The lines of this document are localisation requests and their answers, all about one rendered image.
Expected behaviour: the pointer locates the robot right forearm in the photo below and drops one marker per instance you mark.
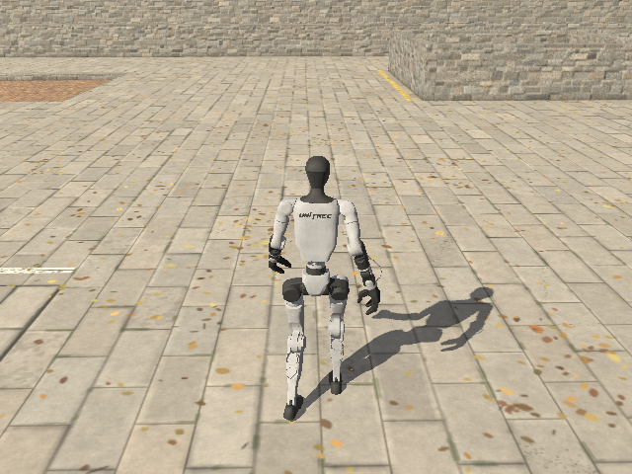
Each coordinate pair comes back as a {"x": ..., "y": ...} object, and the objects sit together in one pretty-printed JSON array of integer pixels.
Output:
[{"x": 364, "y": 269}]

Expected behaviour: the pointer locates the left robot hand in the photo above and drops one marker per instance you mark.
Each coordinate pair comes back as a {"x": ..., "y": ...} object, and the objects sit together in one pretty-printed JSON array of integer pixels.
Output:
[{"x": 282, "y": 261}]

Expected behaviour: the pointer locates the right robot hand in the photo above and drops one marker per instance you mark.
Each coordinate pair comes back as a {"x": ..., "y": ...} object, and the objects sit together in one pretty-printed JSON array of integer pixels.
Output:
[{"x": 373, "y": 302}]

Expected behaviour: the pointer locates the robot left forearm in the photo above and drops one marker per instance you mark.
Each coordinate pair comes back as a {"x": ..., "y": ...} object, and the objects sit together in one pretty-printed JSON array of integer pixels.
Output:
[{"x": 274, "y": 254}]

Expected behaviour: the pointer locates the right robot upper arm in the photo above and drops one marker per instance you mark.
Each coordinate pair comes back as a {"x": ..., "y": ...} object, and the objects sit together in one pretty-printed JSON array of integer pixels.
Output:
[{"x": 348, "y": 210}]

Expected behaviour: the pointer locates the right robot foot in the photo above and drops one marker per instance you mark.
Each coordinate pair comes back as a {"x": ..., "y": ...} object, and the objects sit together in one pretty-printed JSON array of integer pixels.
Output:
[{"x": 336, "y": 387}]

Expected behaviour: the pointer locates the left robot upper arm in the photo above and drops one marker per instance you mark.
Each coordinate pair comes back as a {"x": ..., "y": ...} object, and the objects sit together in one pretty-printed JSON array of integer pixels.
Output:
[{"x": 285, "y": 208}]

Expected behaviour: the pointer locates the robot head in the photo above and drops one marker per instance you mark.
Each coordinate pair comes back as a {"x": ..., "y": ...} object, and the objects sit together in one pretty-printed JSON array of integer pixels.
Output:
[{"x": 318, "y": 170}]

